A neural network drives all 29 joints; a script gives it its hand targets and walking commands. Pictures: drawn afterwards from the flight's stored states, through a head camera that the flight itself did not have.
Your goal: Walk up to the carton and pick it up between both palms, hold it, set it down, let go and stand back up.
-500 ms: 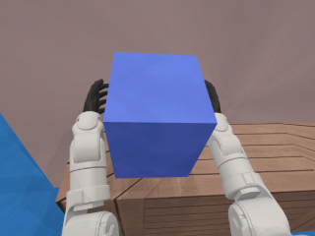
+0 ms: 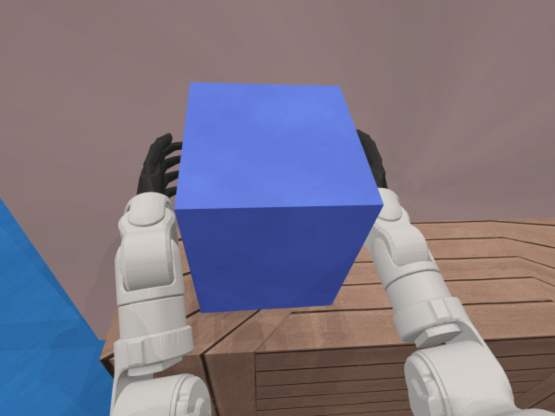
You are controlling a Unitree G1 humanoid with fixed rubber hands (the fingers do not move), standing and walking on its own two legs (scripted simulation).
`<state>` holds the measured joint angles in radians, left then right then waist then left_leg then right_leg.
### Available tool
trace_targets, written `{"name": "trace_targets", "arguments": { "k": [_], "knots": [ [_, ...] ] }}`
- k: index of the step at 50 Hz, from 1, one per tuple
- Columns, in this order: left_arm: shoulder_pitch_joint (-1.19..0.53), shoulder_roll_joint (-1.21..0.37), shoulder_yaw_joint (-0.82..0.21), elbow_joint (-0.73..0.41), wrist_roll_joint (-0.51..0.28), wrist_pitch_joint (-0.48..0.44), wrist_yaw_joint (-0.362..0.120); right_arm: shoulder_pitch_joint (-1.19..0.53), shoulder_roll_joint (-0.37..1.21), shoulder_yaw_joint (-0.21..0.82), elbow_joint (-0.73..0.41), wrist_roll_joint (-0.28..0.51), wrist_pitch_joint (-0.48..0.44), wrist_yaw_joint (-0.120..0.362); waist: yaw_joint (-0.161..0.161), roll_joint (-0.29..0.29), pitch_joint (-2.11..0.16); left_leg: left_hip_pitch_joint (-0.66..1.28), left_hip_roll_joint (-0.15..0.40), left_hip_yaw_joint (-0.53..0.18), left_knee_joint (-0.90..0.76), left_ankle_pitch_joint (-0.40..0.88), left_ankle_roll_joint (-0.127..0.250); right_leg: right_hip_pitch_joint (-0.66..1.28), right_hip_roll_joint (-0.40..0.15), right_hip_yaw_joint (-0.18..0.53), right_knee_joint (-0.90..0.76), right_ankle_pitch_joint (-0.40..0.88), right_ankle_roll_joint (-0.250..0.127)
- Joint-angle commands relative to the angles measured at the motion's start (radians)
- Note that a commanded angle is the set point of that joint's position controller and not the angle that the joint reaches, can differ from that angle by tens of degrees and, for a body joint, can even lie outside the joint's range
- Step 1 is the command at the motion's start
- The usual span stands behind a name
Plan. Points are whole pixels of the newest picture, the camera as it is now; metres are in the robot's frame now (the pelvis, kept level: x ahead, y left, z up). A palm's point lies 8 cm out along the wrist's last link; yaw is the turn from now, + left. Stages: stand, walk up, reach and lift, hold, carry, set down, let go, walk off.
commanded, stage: hold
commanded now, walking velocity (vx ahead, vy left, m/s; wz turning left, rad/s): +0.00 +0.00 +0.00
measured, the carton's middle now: (267, 204) +0.36 +0.00 +0.16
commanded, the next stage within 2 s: none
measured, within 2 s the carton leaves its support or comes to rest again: neither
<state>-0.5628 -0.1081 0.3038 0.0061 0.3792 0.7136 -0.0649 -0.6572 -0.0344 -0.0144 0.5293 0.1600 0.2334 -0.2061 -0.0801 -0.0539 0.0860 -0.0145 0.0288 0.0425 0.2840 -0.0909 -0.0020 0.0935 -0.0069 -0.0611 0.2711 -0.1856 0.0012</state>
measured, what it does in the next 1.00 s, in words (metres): stands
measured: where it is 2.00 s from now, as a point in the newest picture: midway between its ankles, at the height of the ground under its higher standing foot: outside the picture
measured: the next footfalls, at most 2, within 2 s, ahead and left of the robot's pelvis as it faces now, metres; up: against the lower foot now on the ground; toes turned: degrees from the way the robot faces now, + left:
none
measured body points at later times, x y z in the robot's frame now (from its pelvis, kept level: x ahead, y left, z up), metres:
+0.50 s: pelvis +0.01 +0.00 +0.00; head -0.03 +0.03 +0.45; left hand +0.38 +0.15 +0.19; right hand +0.39 -0.14 +0.18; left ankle +0.06 +0.12 -0.75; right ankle -0.01 -0.11 -0.75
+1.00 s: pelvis +0.00 +0.00 +0.00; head -0.03 +0.02 +0.45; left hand +0.37 +0.14 +0.19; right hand +0.38 -0.15 +0.18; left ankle +0.06 +0.12 -0.75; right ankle -0.01 -0.11 -0.75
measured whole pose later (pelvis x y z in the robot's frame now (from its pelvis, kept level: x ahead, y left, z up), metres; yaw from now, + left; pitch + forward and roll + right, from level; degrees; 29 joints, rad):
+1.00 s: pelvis +0.00 +0.00 +0.00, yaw -1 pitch -10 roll +0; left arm -0.60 -0.11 0.34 0.04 0.40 0.74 -0.10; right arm -0.67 -0.02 -0.03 0.55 0.14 0.26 -0.21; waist -0.08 -0.06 0.08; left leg -0.01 0.03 0.05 0.26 -0.08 0.00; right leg 0.09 -0.01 -0.05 0.27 -0.19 0.00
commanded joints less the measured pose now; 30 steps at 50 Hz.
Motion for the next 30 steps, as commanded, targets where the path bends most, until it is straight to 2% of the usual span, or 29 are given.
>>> {"name": "trace_targets", "arguments": {
  "k": [1, 4, 7, 11, 15, 18, 21, 22, 24, 28, 30],
  "knots": [
    [-0.546, -0.391, -0.408, 0.035, -0.107, -0.021, -0.139, -0.661, 0.518, 0.273, -0.222, -0.004, -0.047, 0.092, -0.009, 0.015, -0.274, 0.156, -0.040, 0.037, -0.045, -0.054, 0.047, -0.152, 0.022, -0.035, -0.074, 0.008, 0.043],
    [-0.541, -0.396, -0.392, 0.054, -0.104, -0.021, -0.147, -0.681, 0.521, 0.256, -0.223, -0.013, -0.052, 0.096, -0.009, 0.012, -0.301, 0.173, -0.038, 0.040, -0.036, -0.026, 0.048, -0.139, 0.028, -0.044, -0.070, 0.032, 0.043],
    [-0.548, -0.402, -0.383, 0.061, -0.099, -0.025, -0.144, -0.703, 0.530, 0.278, -0.229, 0.004, -0.060, 0.093, 0.006, 0.027, -0.343, 0.189, -0.044, 0.039, -0.017, 0.027, 0.045, -0.114, 0.030, -0.043, -0.062, 0.079, 0.048],
    [-0.568, -0.394, -0.372, 0.053, -0.094, -0.028, -0.141, -0.711, 0.534, 0.290, -0.218, 0.007, -0.062, 0.093, 0.013, 0.024, -0.350, 0.195, -0.046, 0.043, -0.015, 0.035, 0.044, -0.120, 0.033, -0.044, -0.056, 0.075, 0.050],
    [-0.533, -0.410, -0.407, 0.018, -0.099, -0.029, -0.130, -0.688, 0.531, 0.321, -0.242, 0.034, -0.070, 0.085, 0.006, 0.042, -0.385, 0.247, -0.042, 0.033, 0.021, 0.157, 0.025, -0.097, 0.048, -0.054, -0.038, 0.171, 0.045],
    [-0.518, -0.422, -0.443, -0.018, -0.113, -0.028, -0.128, -0.669, 0.520, 0.335, -0.266, 0.052, -0.072, 0.078, -0.004, 0.066, -0.388, 0.265, -0.040, 0.024, 0.039, 0.212, 0.006, -0.095, 0.054, -0.057, -0.034, 0.201, 0.039],
    [-0.487, -0.427, -0.470, -0.052, -0.121, -0.024, -0.127, -0.642, 0.515, 0.357, -0.301, 0.062, -0.067, 0.071, -0.016, 0.061, -0.386, 0.278, -0.038, 0.019, 0.049, 0.249, -0.003, -0.084, 0.058, -0.057, -0.031, 0.241, 0.040],
    [-0.453, -0.418, -0.467, -0.031, -0.113, -0.015, -0.129, -0.623, 0.500, 0.352, -0.293, 0.063, -0.060, 0.067, -0.021, 0.058, -0.350, 0.275, -0.039, 0.019, 0.046, 0.240, -0.006, -0.081, 0.057, -0.054, -0.035, 0.237, 0.039],
    [-0.447, -0.414, -0.468, -0.058, -0.112, -0.008, -0.134, -0.601, 0.502, 0.367, -0.299, 0.071, -0.047, 0.060, -0.021, 0.054, -0.338, 0.267, -0.042, 0.018, 0.044, 0.249, -0.005, -0.067, 0.053, -0.052, -0.035, 0.268, 0.044],
    [-0.466, -0.413, -0.484, -0.102, -0.113, -0.003, -0.141, -0.580, 0.497, 0.360, -0.302, 0.072, -0.035, 0.063, -0.027, 0.073, -0.313, 0.252, -0.040, 0.020, 0.030, 0.224, -0.014, -0.075, 0.052, -0.053, -0.033, 0.231, 0.041],
    [-0.474, -0.416, -0.489, -0.089, -0.117, -0.003, -0.138, -0.592, 0.494, 0.345, -0.307, 0.064, -0.035, 0.068, -0.032, 0.078, -0.296, 0.238, -0.037, 0.021, 0.022, 0.192, -0.013, -0.096, 0.050, -0.054, -0.041, 0.187, 0.036]
  ]
}}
